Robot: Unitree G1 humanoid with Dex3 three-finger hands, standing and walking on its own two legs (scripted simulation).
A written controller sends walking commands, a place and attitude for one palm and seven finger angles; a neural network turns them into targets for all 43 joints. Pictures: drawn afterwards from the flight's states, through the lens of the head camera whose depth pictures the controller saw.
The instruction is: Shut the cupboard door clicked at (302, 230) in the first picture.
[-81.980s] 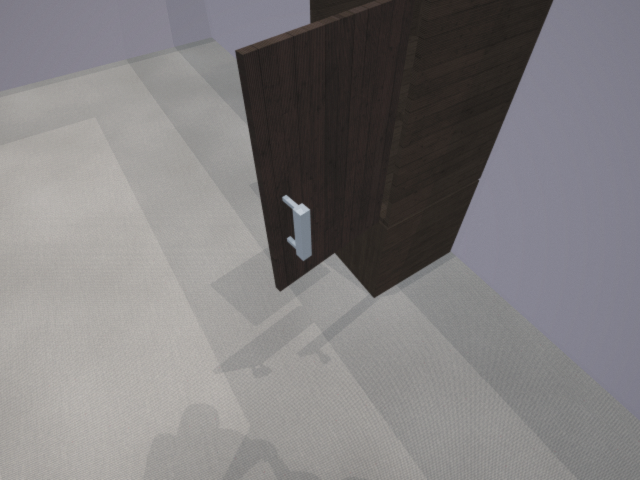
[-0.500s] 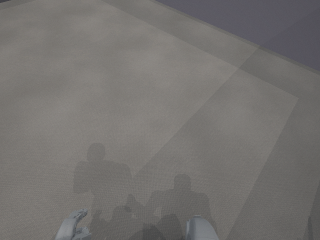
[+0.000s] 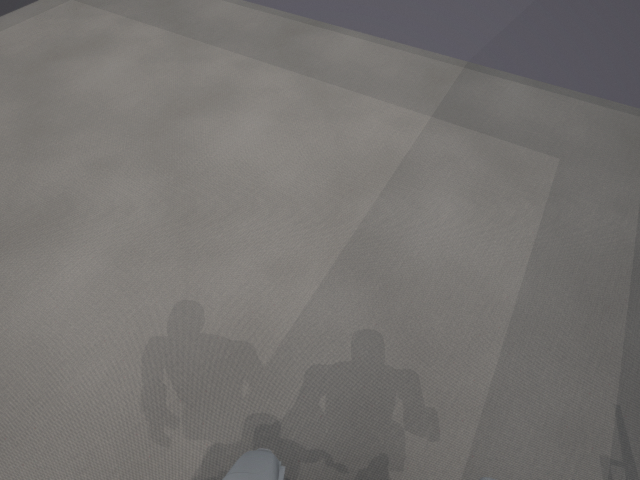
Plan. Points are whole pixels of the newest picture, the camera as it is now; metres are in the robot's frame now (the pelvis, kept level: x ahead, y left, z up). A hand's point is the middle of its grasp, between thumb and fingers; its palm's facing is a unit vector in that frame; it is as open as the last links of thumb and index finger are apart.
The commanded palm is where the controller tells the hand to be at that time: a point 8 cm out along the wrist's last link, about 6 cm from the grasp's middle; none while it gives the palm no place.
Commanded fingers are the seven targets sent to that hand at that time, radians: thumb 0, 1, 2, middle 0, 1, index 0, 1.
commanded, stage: turn to face it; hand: left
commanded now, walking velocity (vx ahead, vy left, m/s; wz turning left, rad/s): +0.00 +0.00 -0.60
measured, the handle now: out of the picture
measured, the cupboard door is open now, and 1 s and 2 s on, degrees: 19 19 19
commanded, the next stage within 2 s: none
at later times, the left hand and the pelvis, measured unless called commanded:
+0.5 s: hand (184, 442) +0.17 +0.22 -0.16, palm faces -0.29 -0.92 -0.25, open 7.4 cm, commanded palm none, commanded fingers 0.00 0.90 0.90 -0.20 -0.30 -0.20 -0.30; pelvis +0.01 +0.04 +0.00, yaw -21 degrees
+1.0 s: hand (243, 444) +0.18 +0.13 -0.17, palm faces -0.53 -0.82 -0.21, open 7.4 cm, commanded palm none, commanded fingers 0.00 0.90 0.90 -0.20 -0.30 -0.20 -0.30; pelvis +0.01 +0.02 +0.00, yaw -36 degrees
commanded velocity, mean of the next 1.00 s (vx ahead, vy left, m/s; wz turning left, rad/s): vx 0.00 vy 0.00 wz -0.60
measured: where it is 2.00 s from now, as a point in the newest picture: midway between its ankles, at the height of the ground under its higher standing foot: outside the picture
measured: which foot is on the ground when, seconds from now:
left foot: up 0.00-0.12, down 0.14-0.58, up 0.60-1.00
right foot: down 0.00-0.14, up 0.16-0.56, down 0.58-1.00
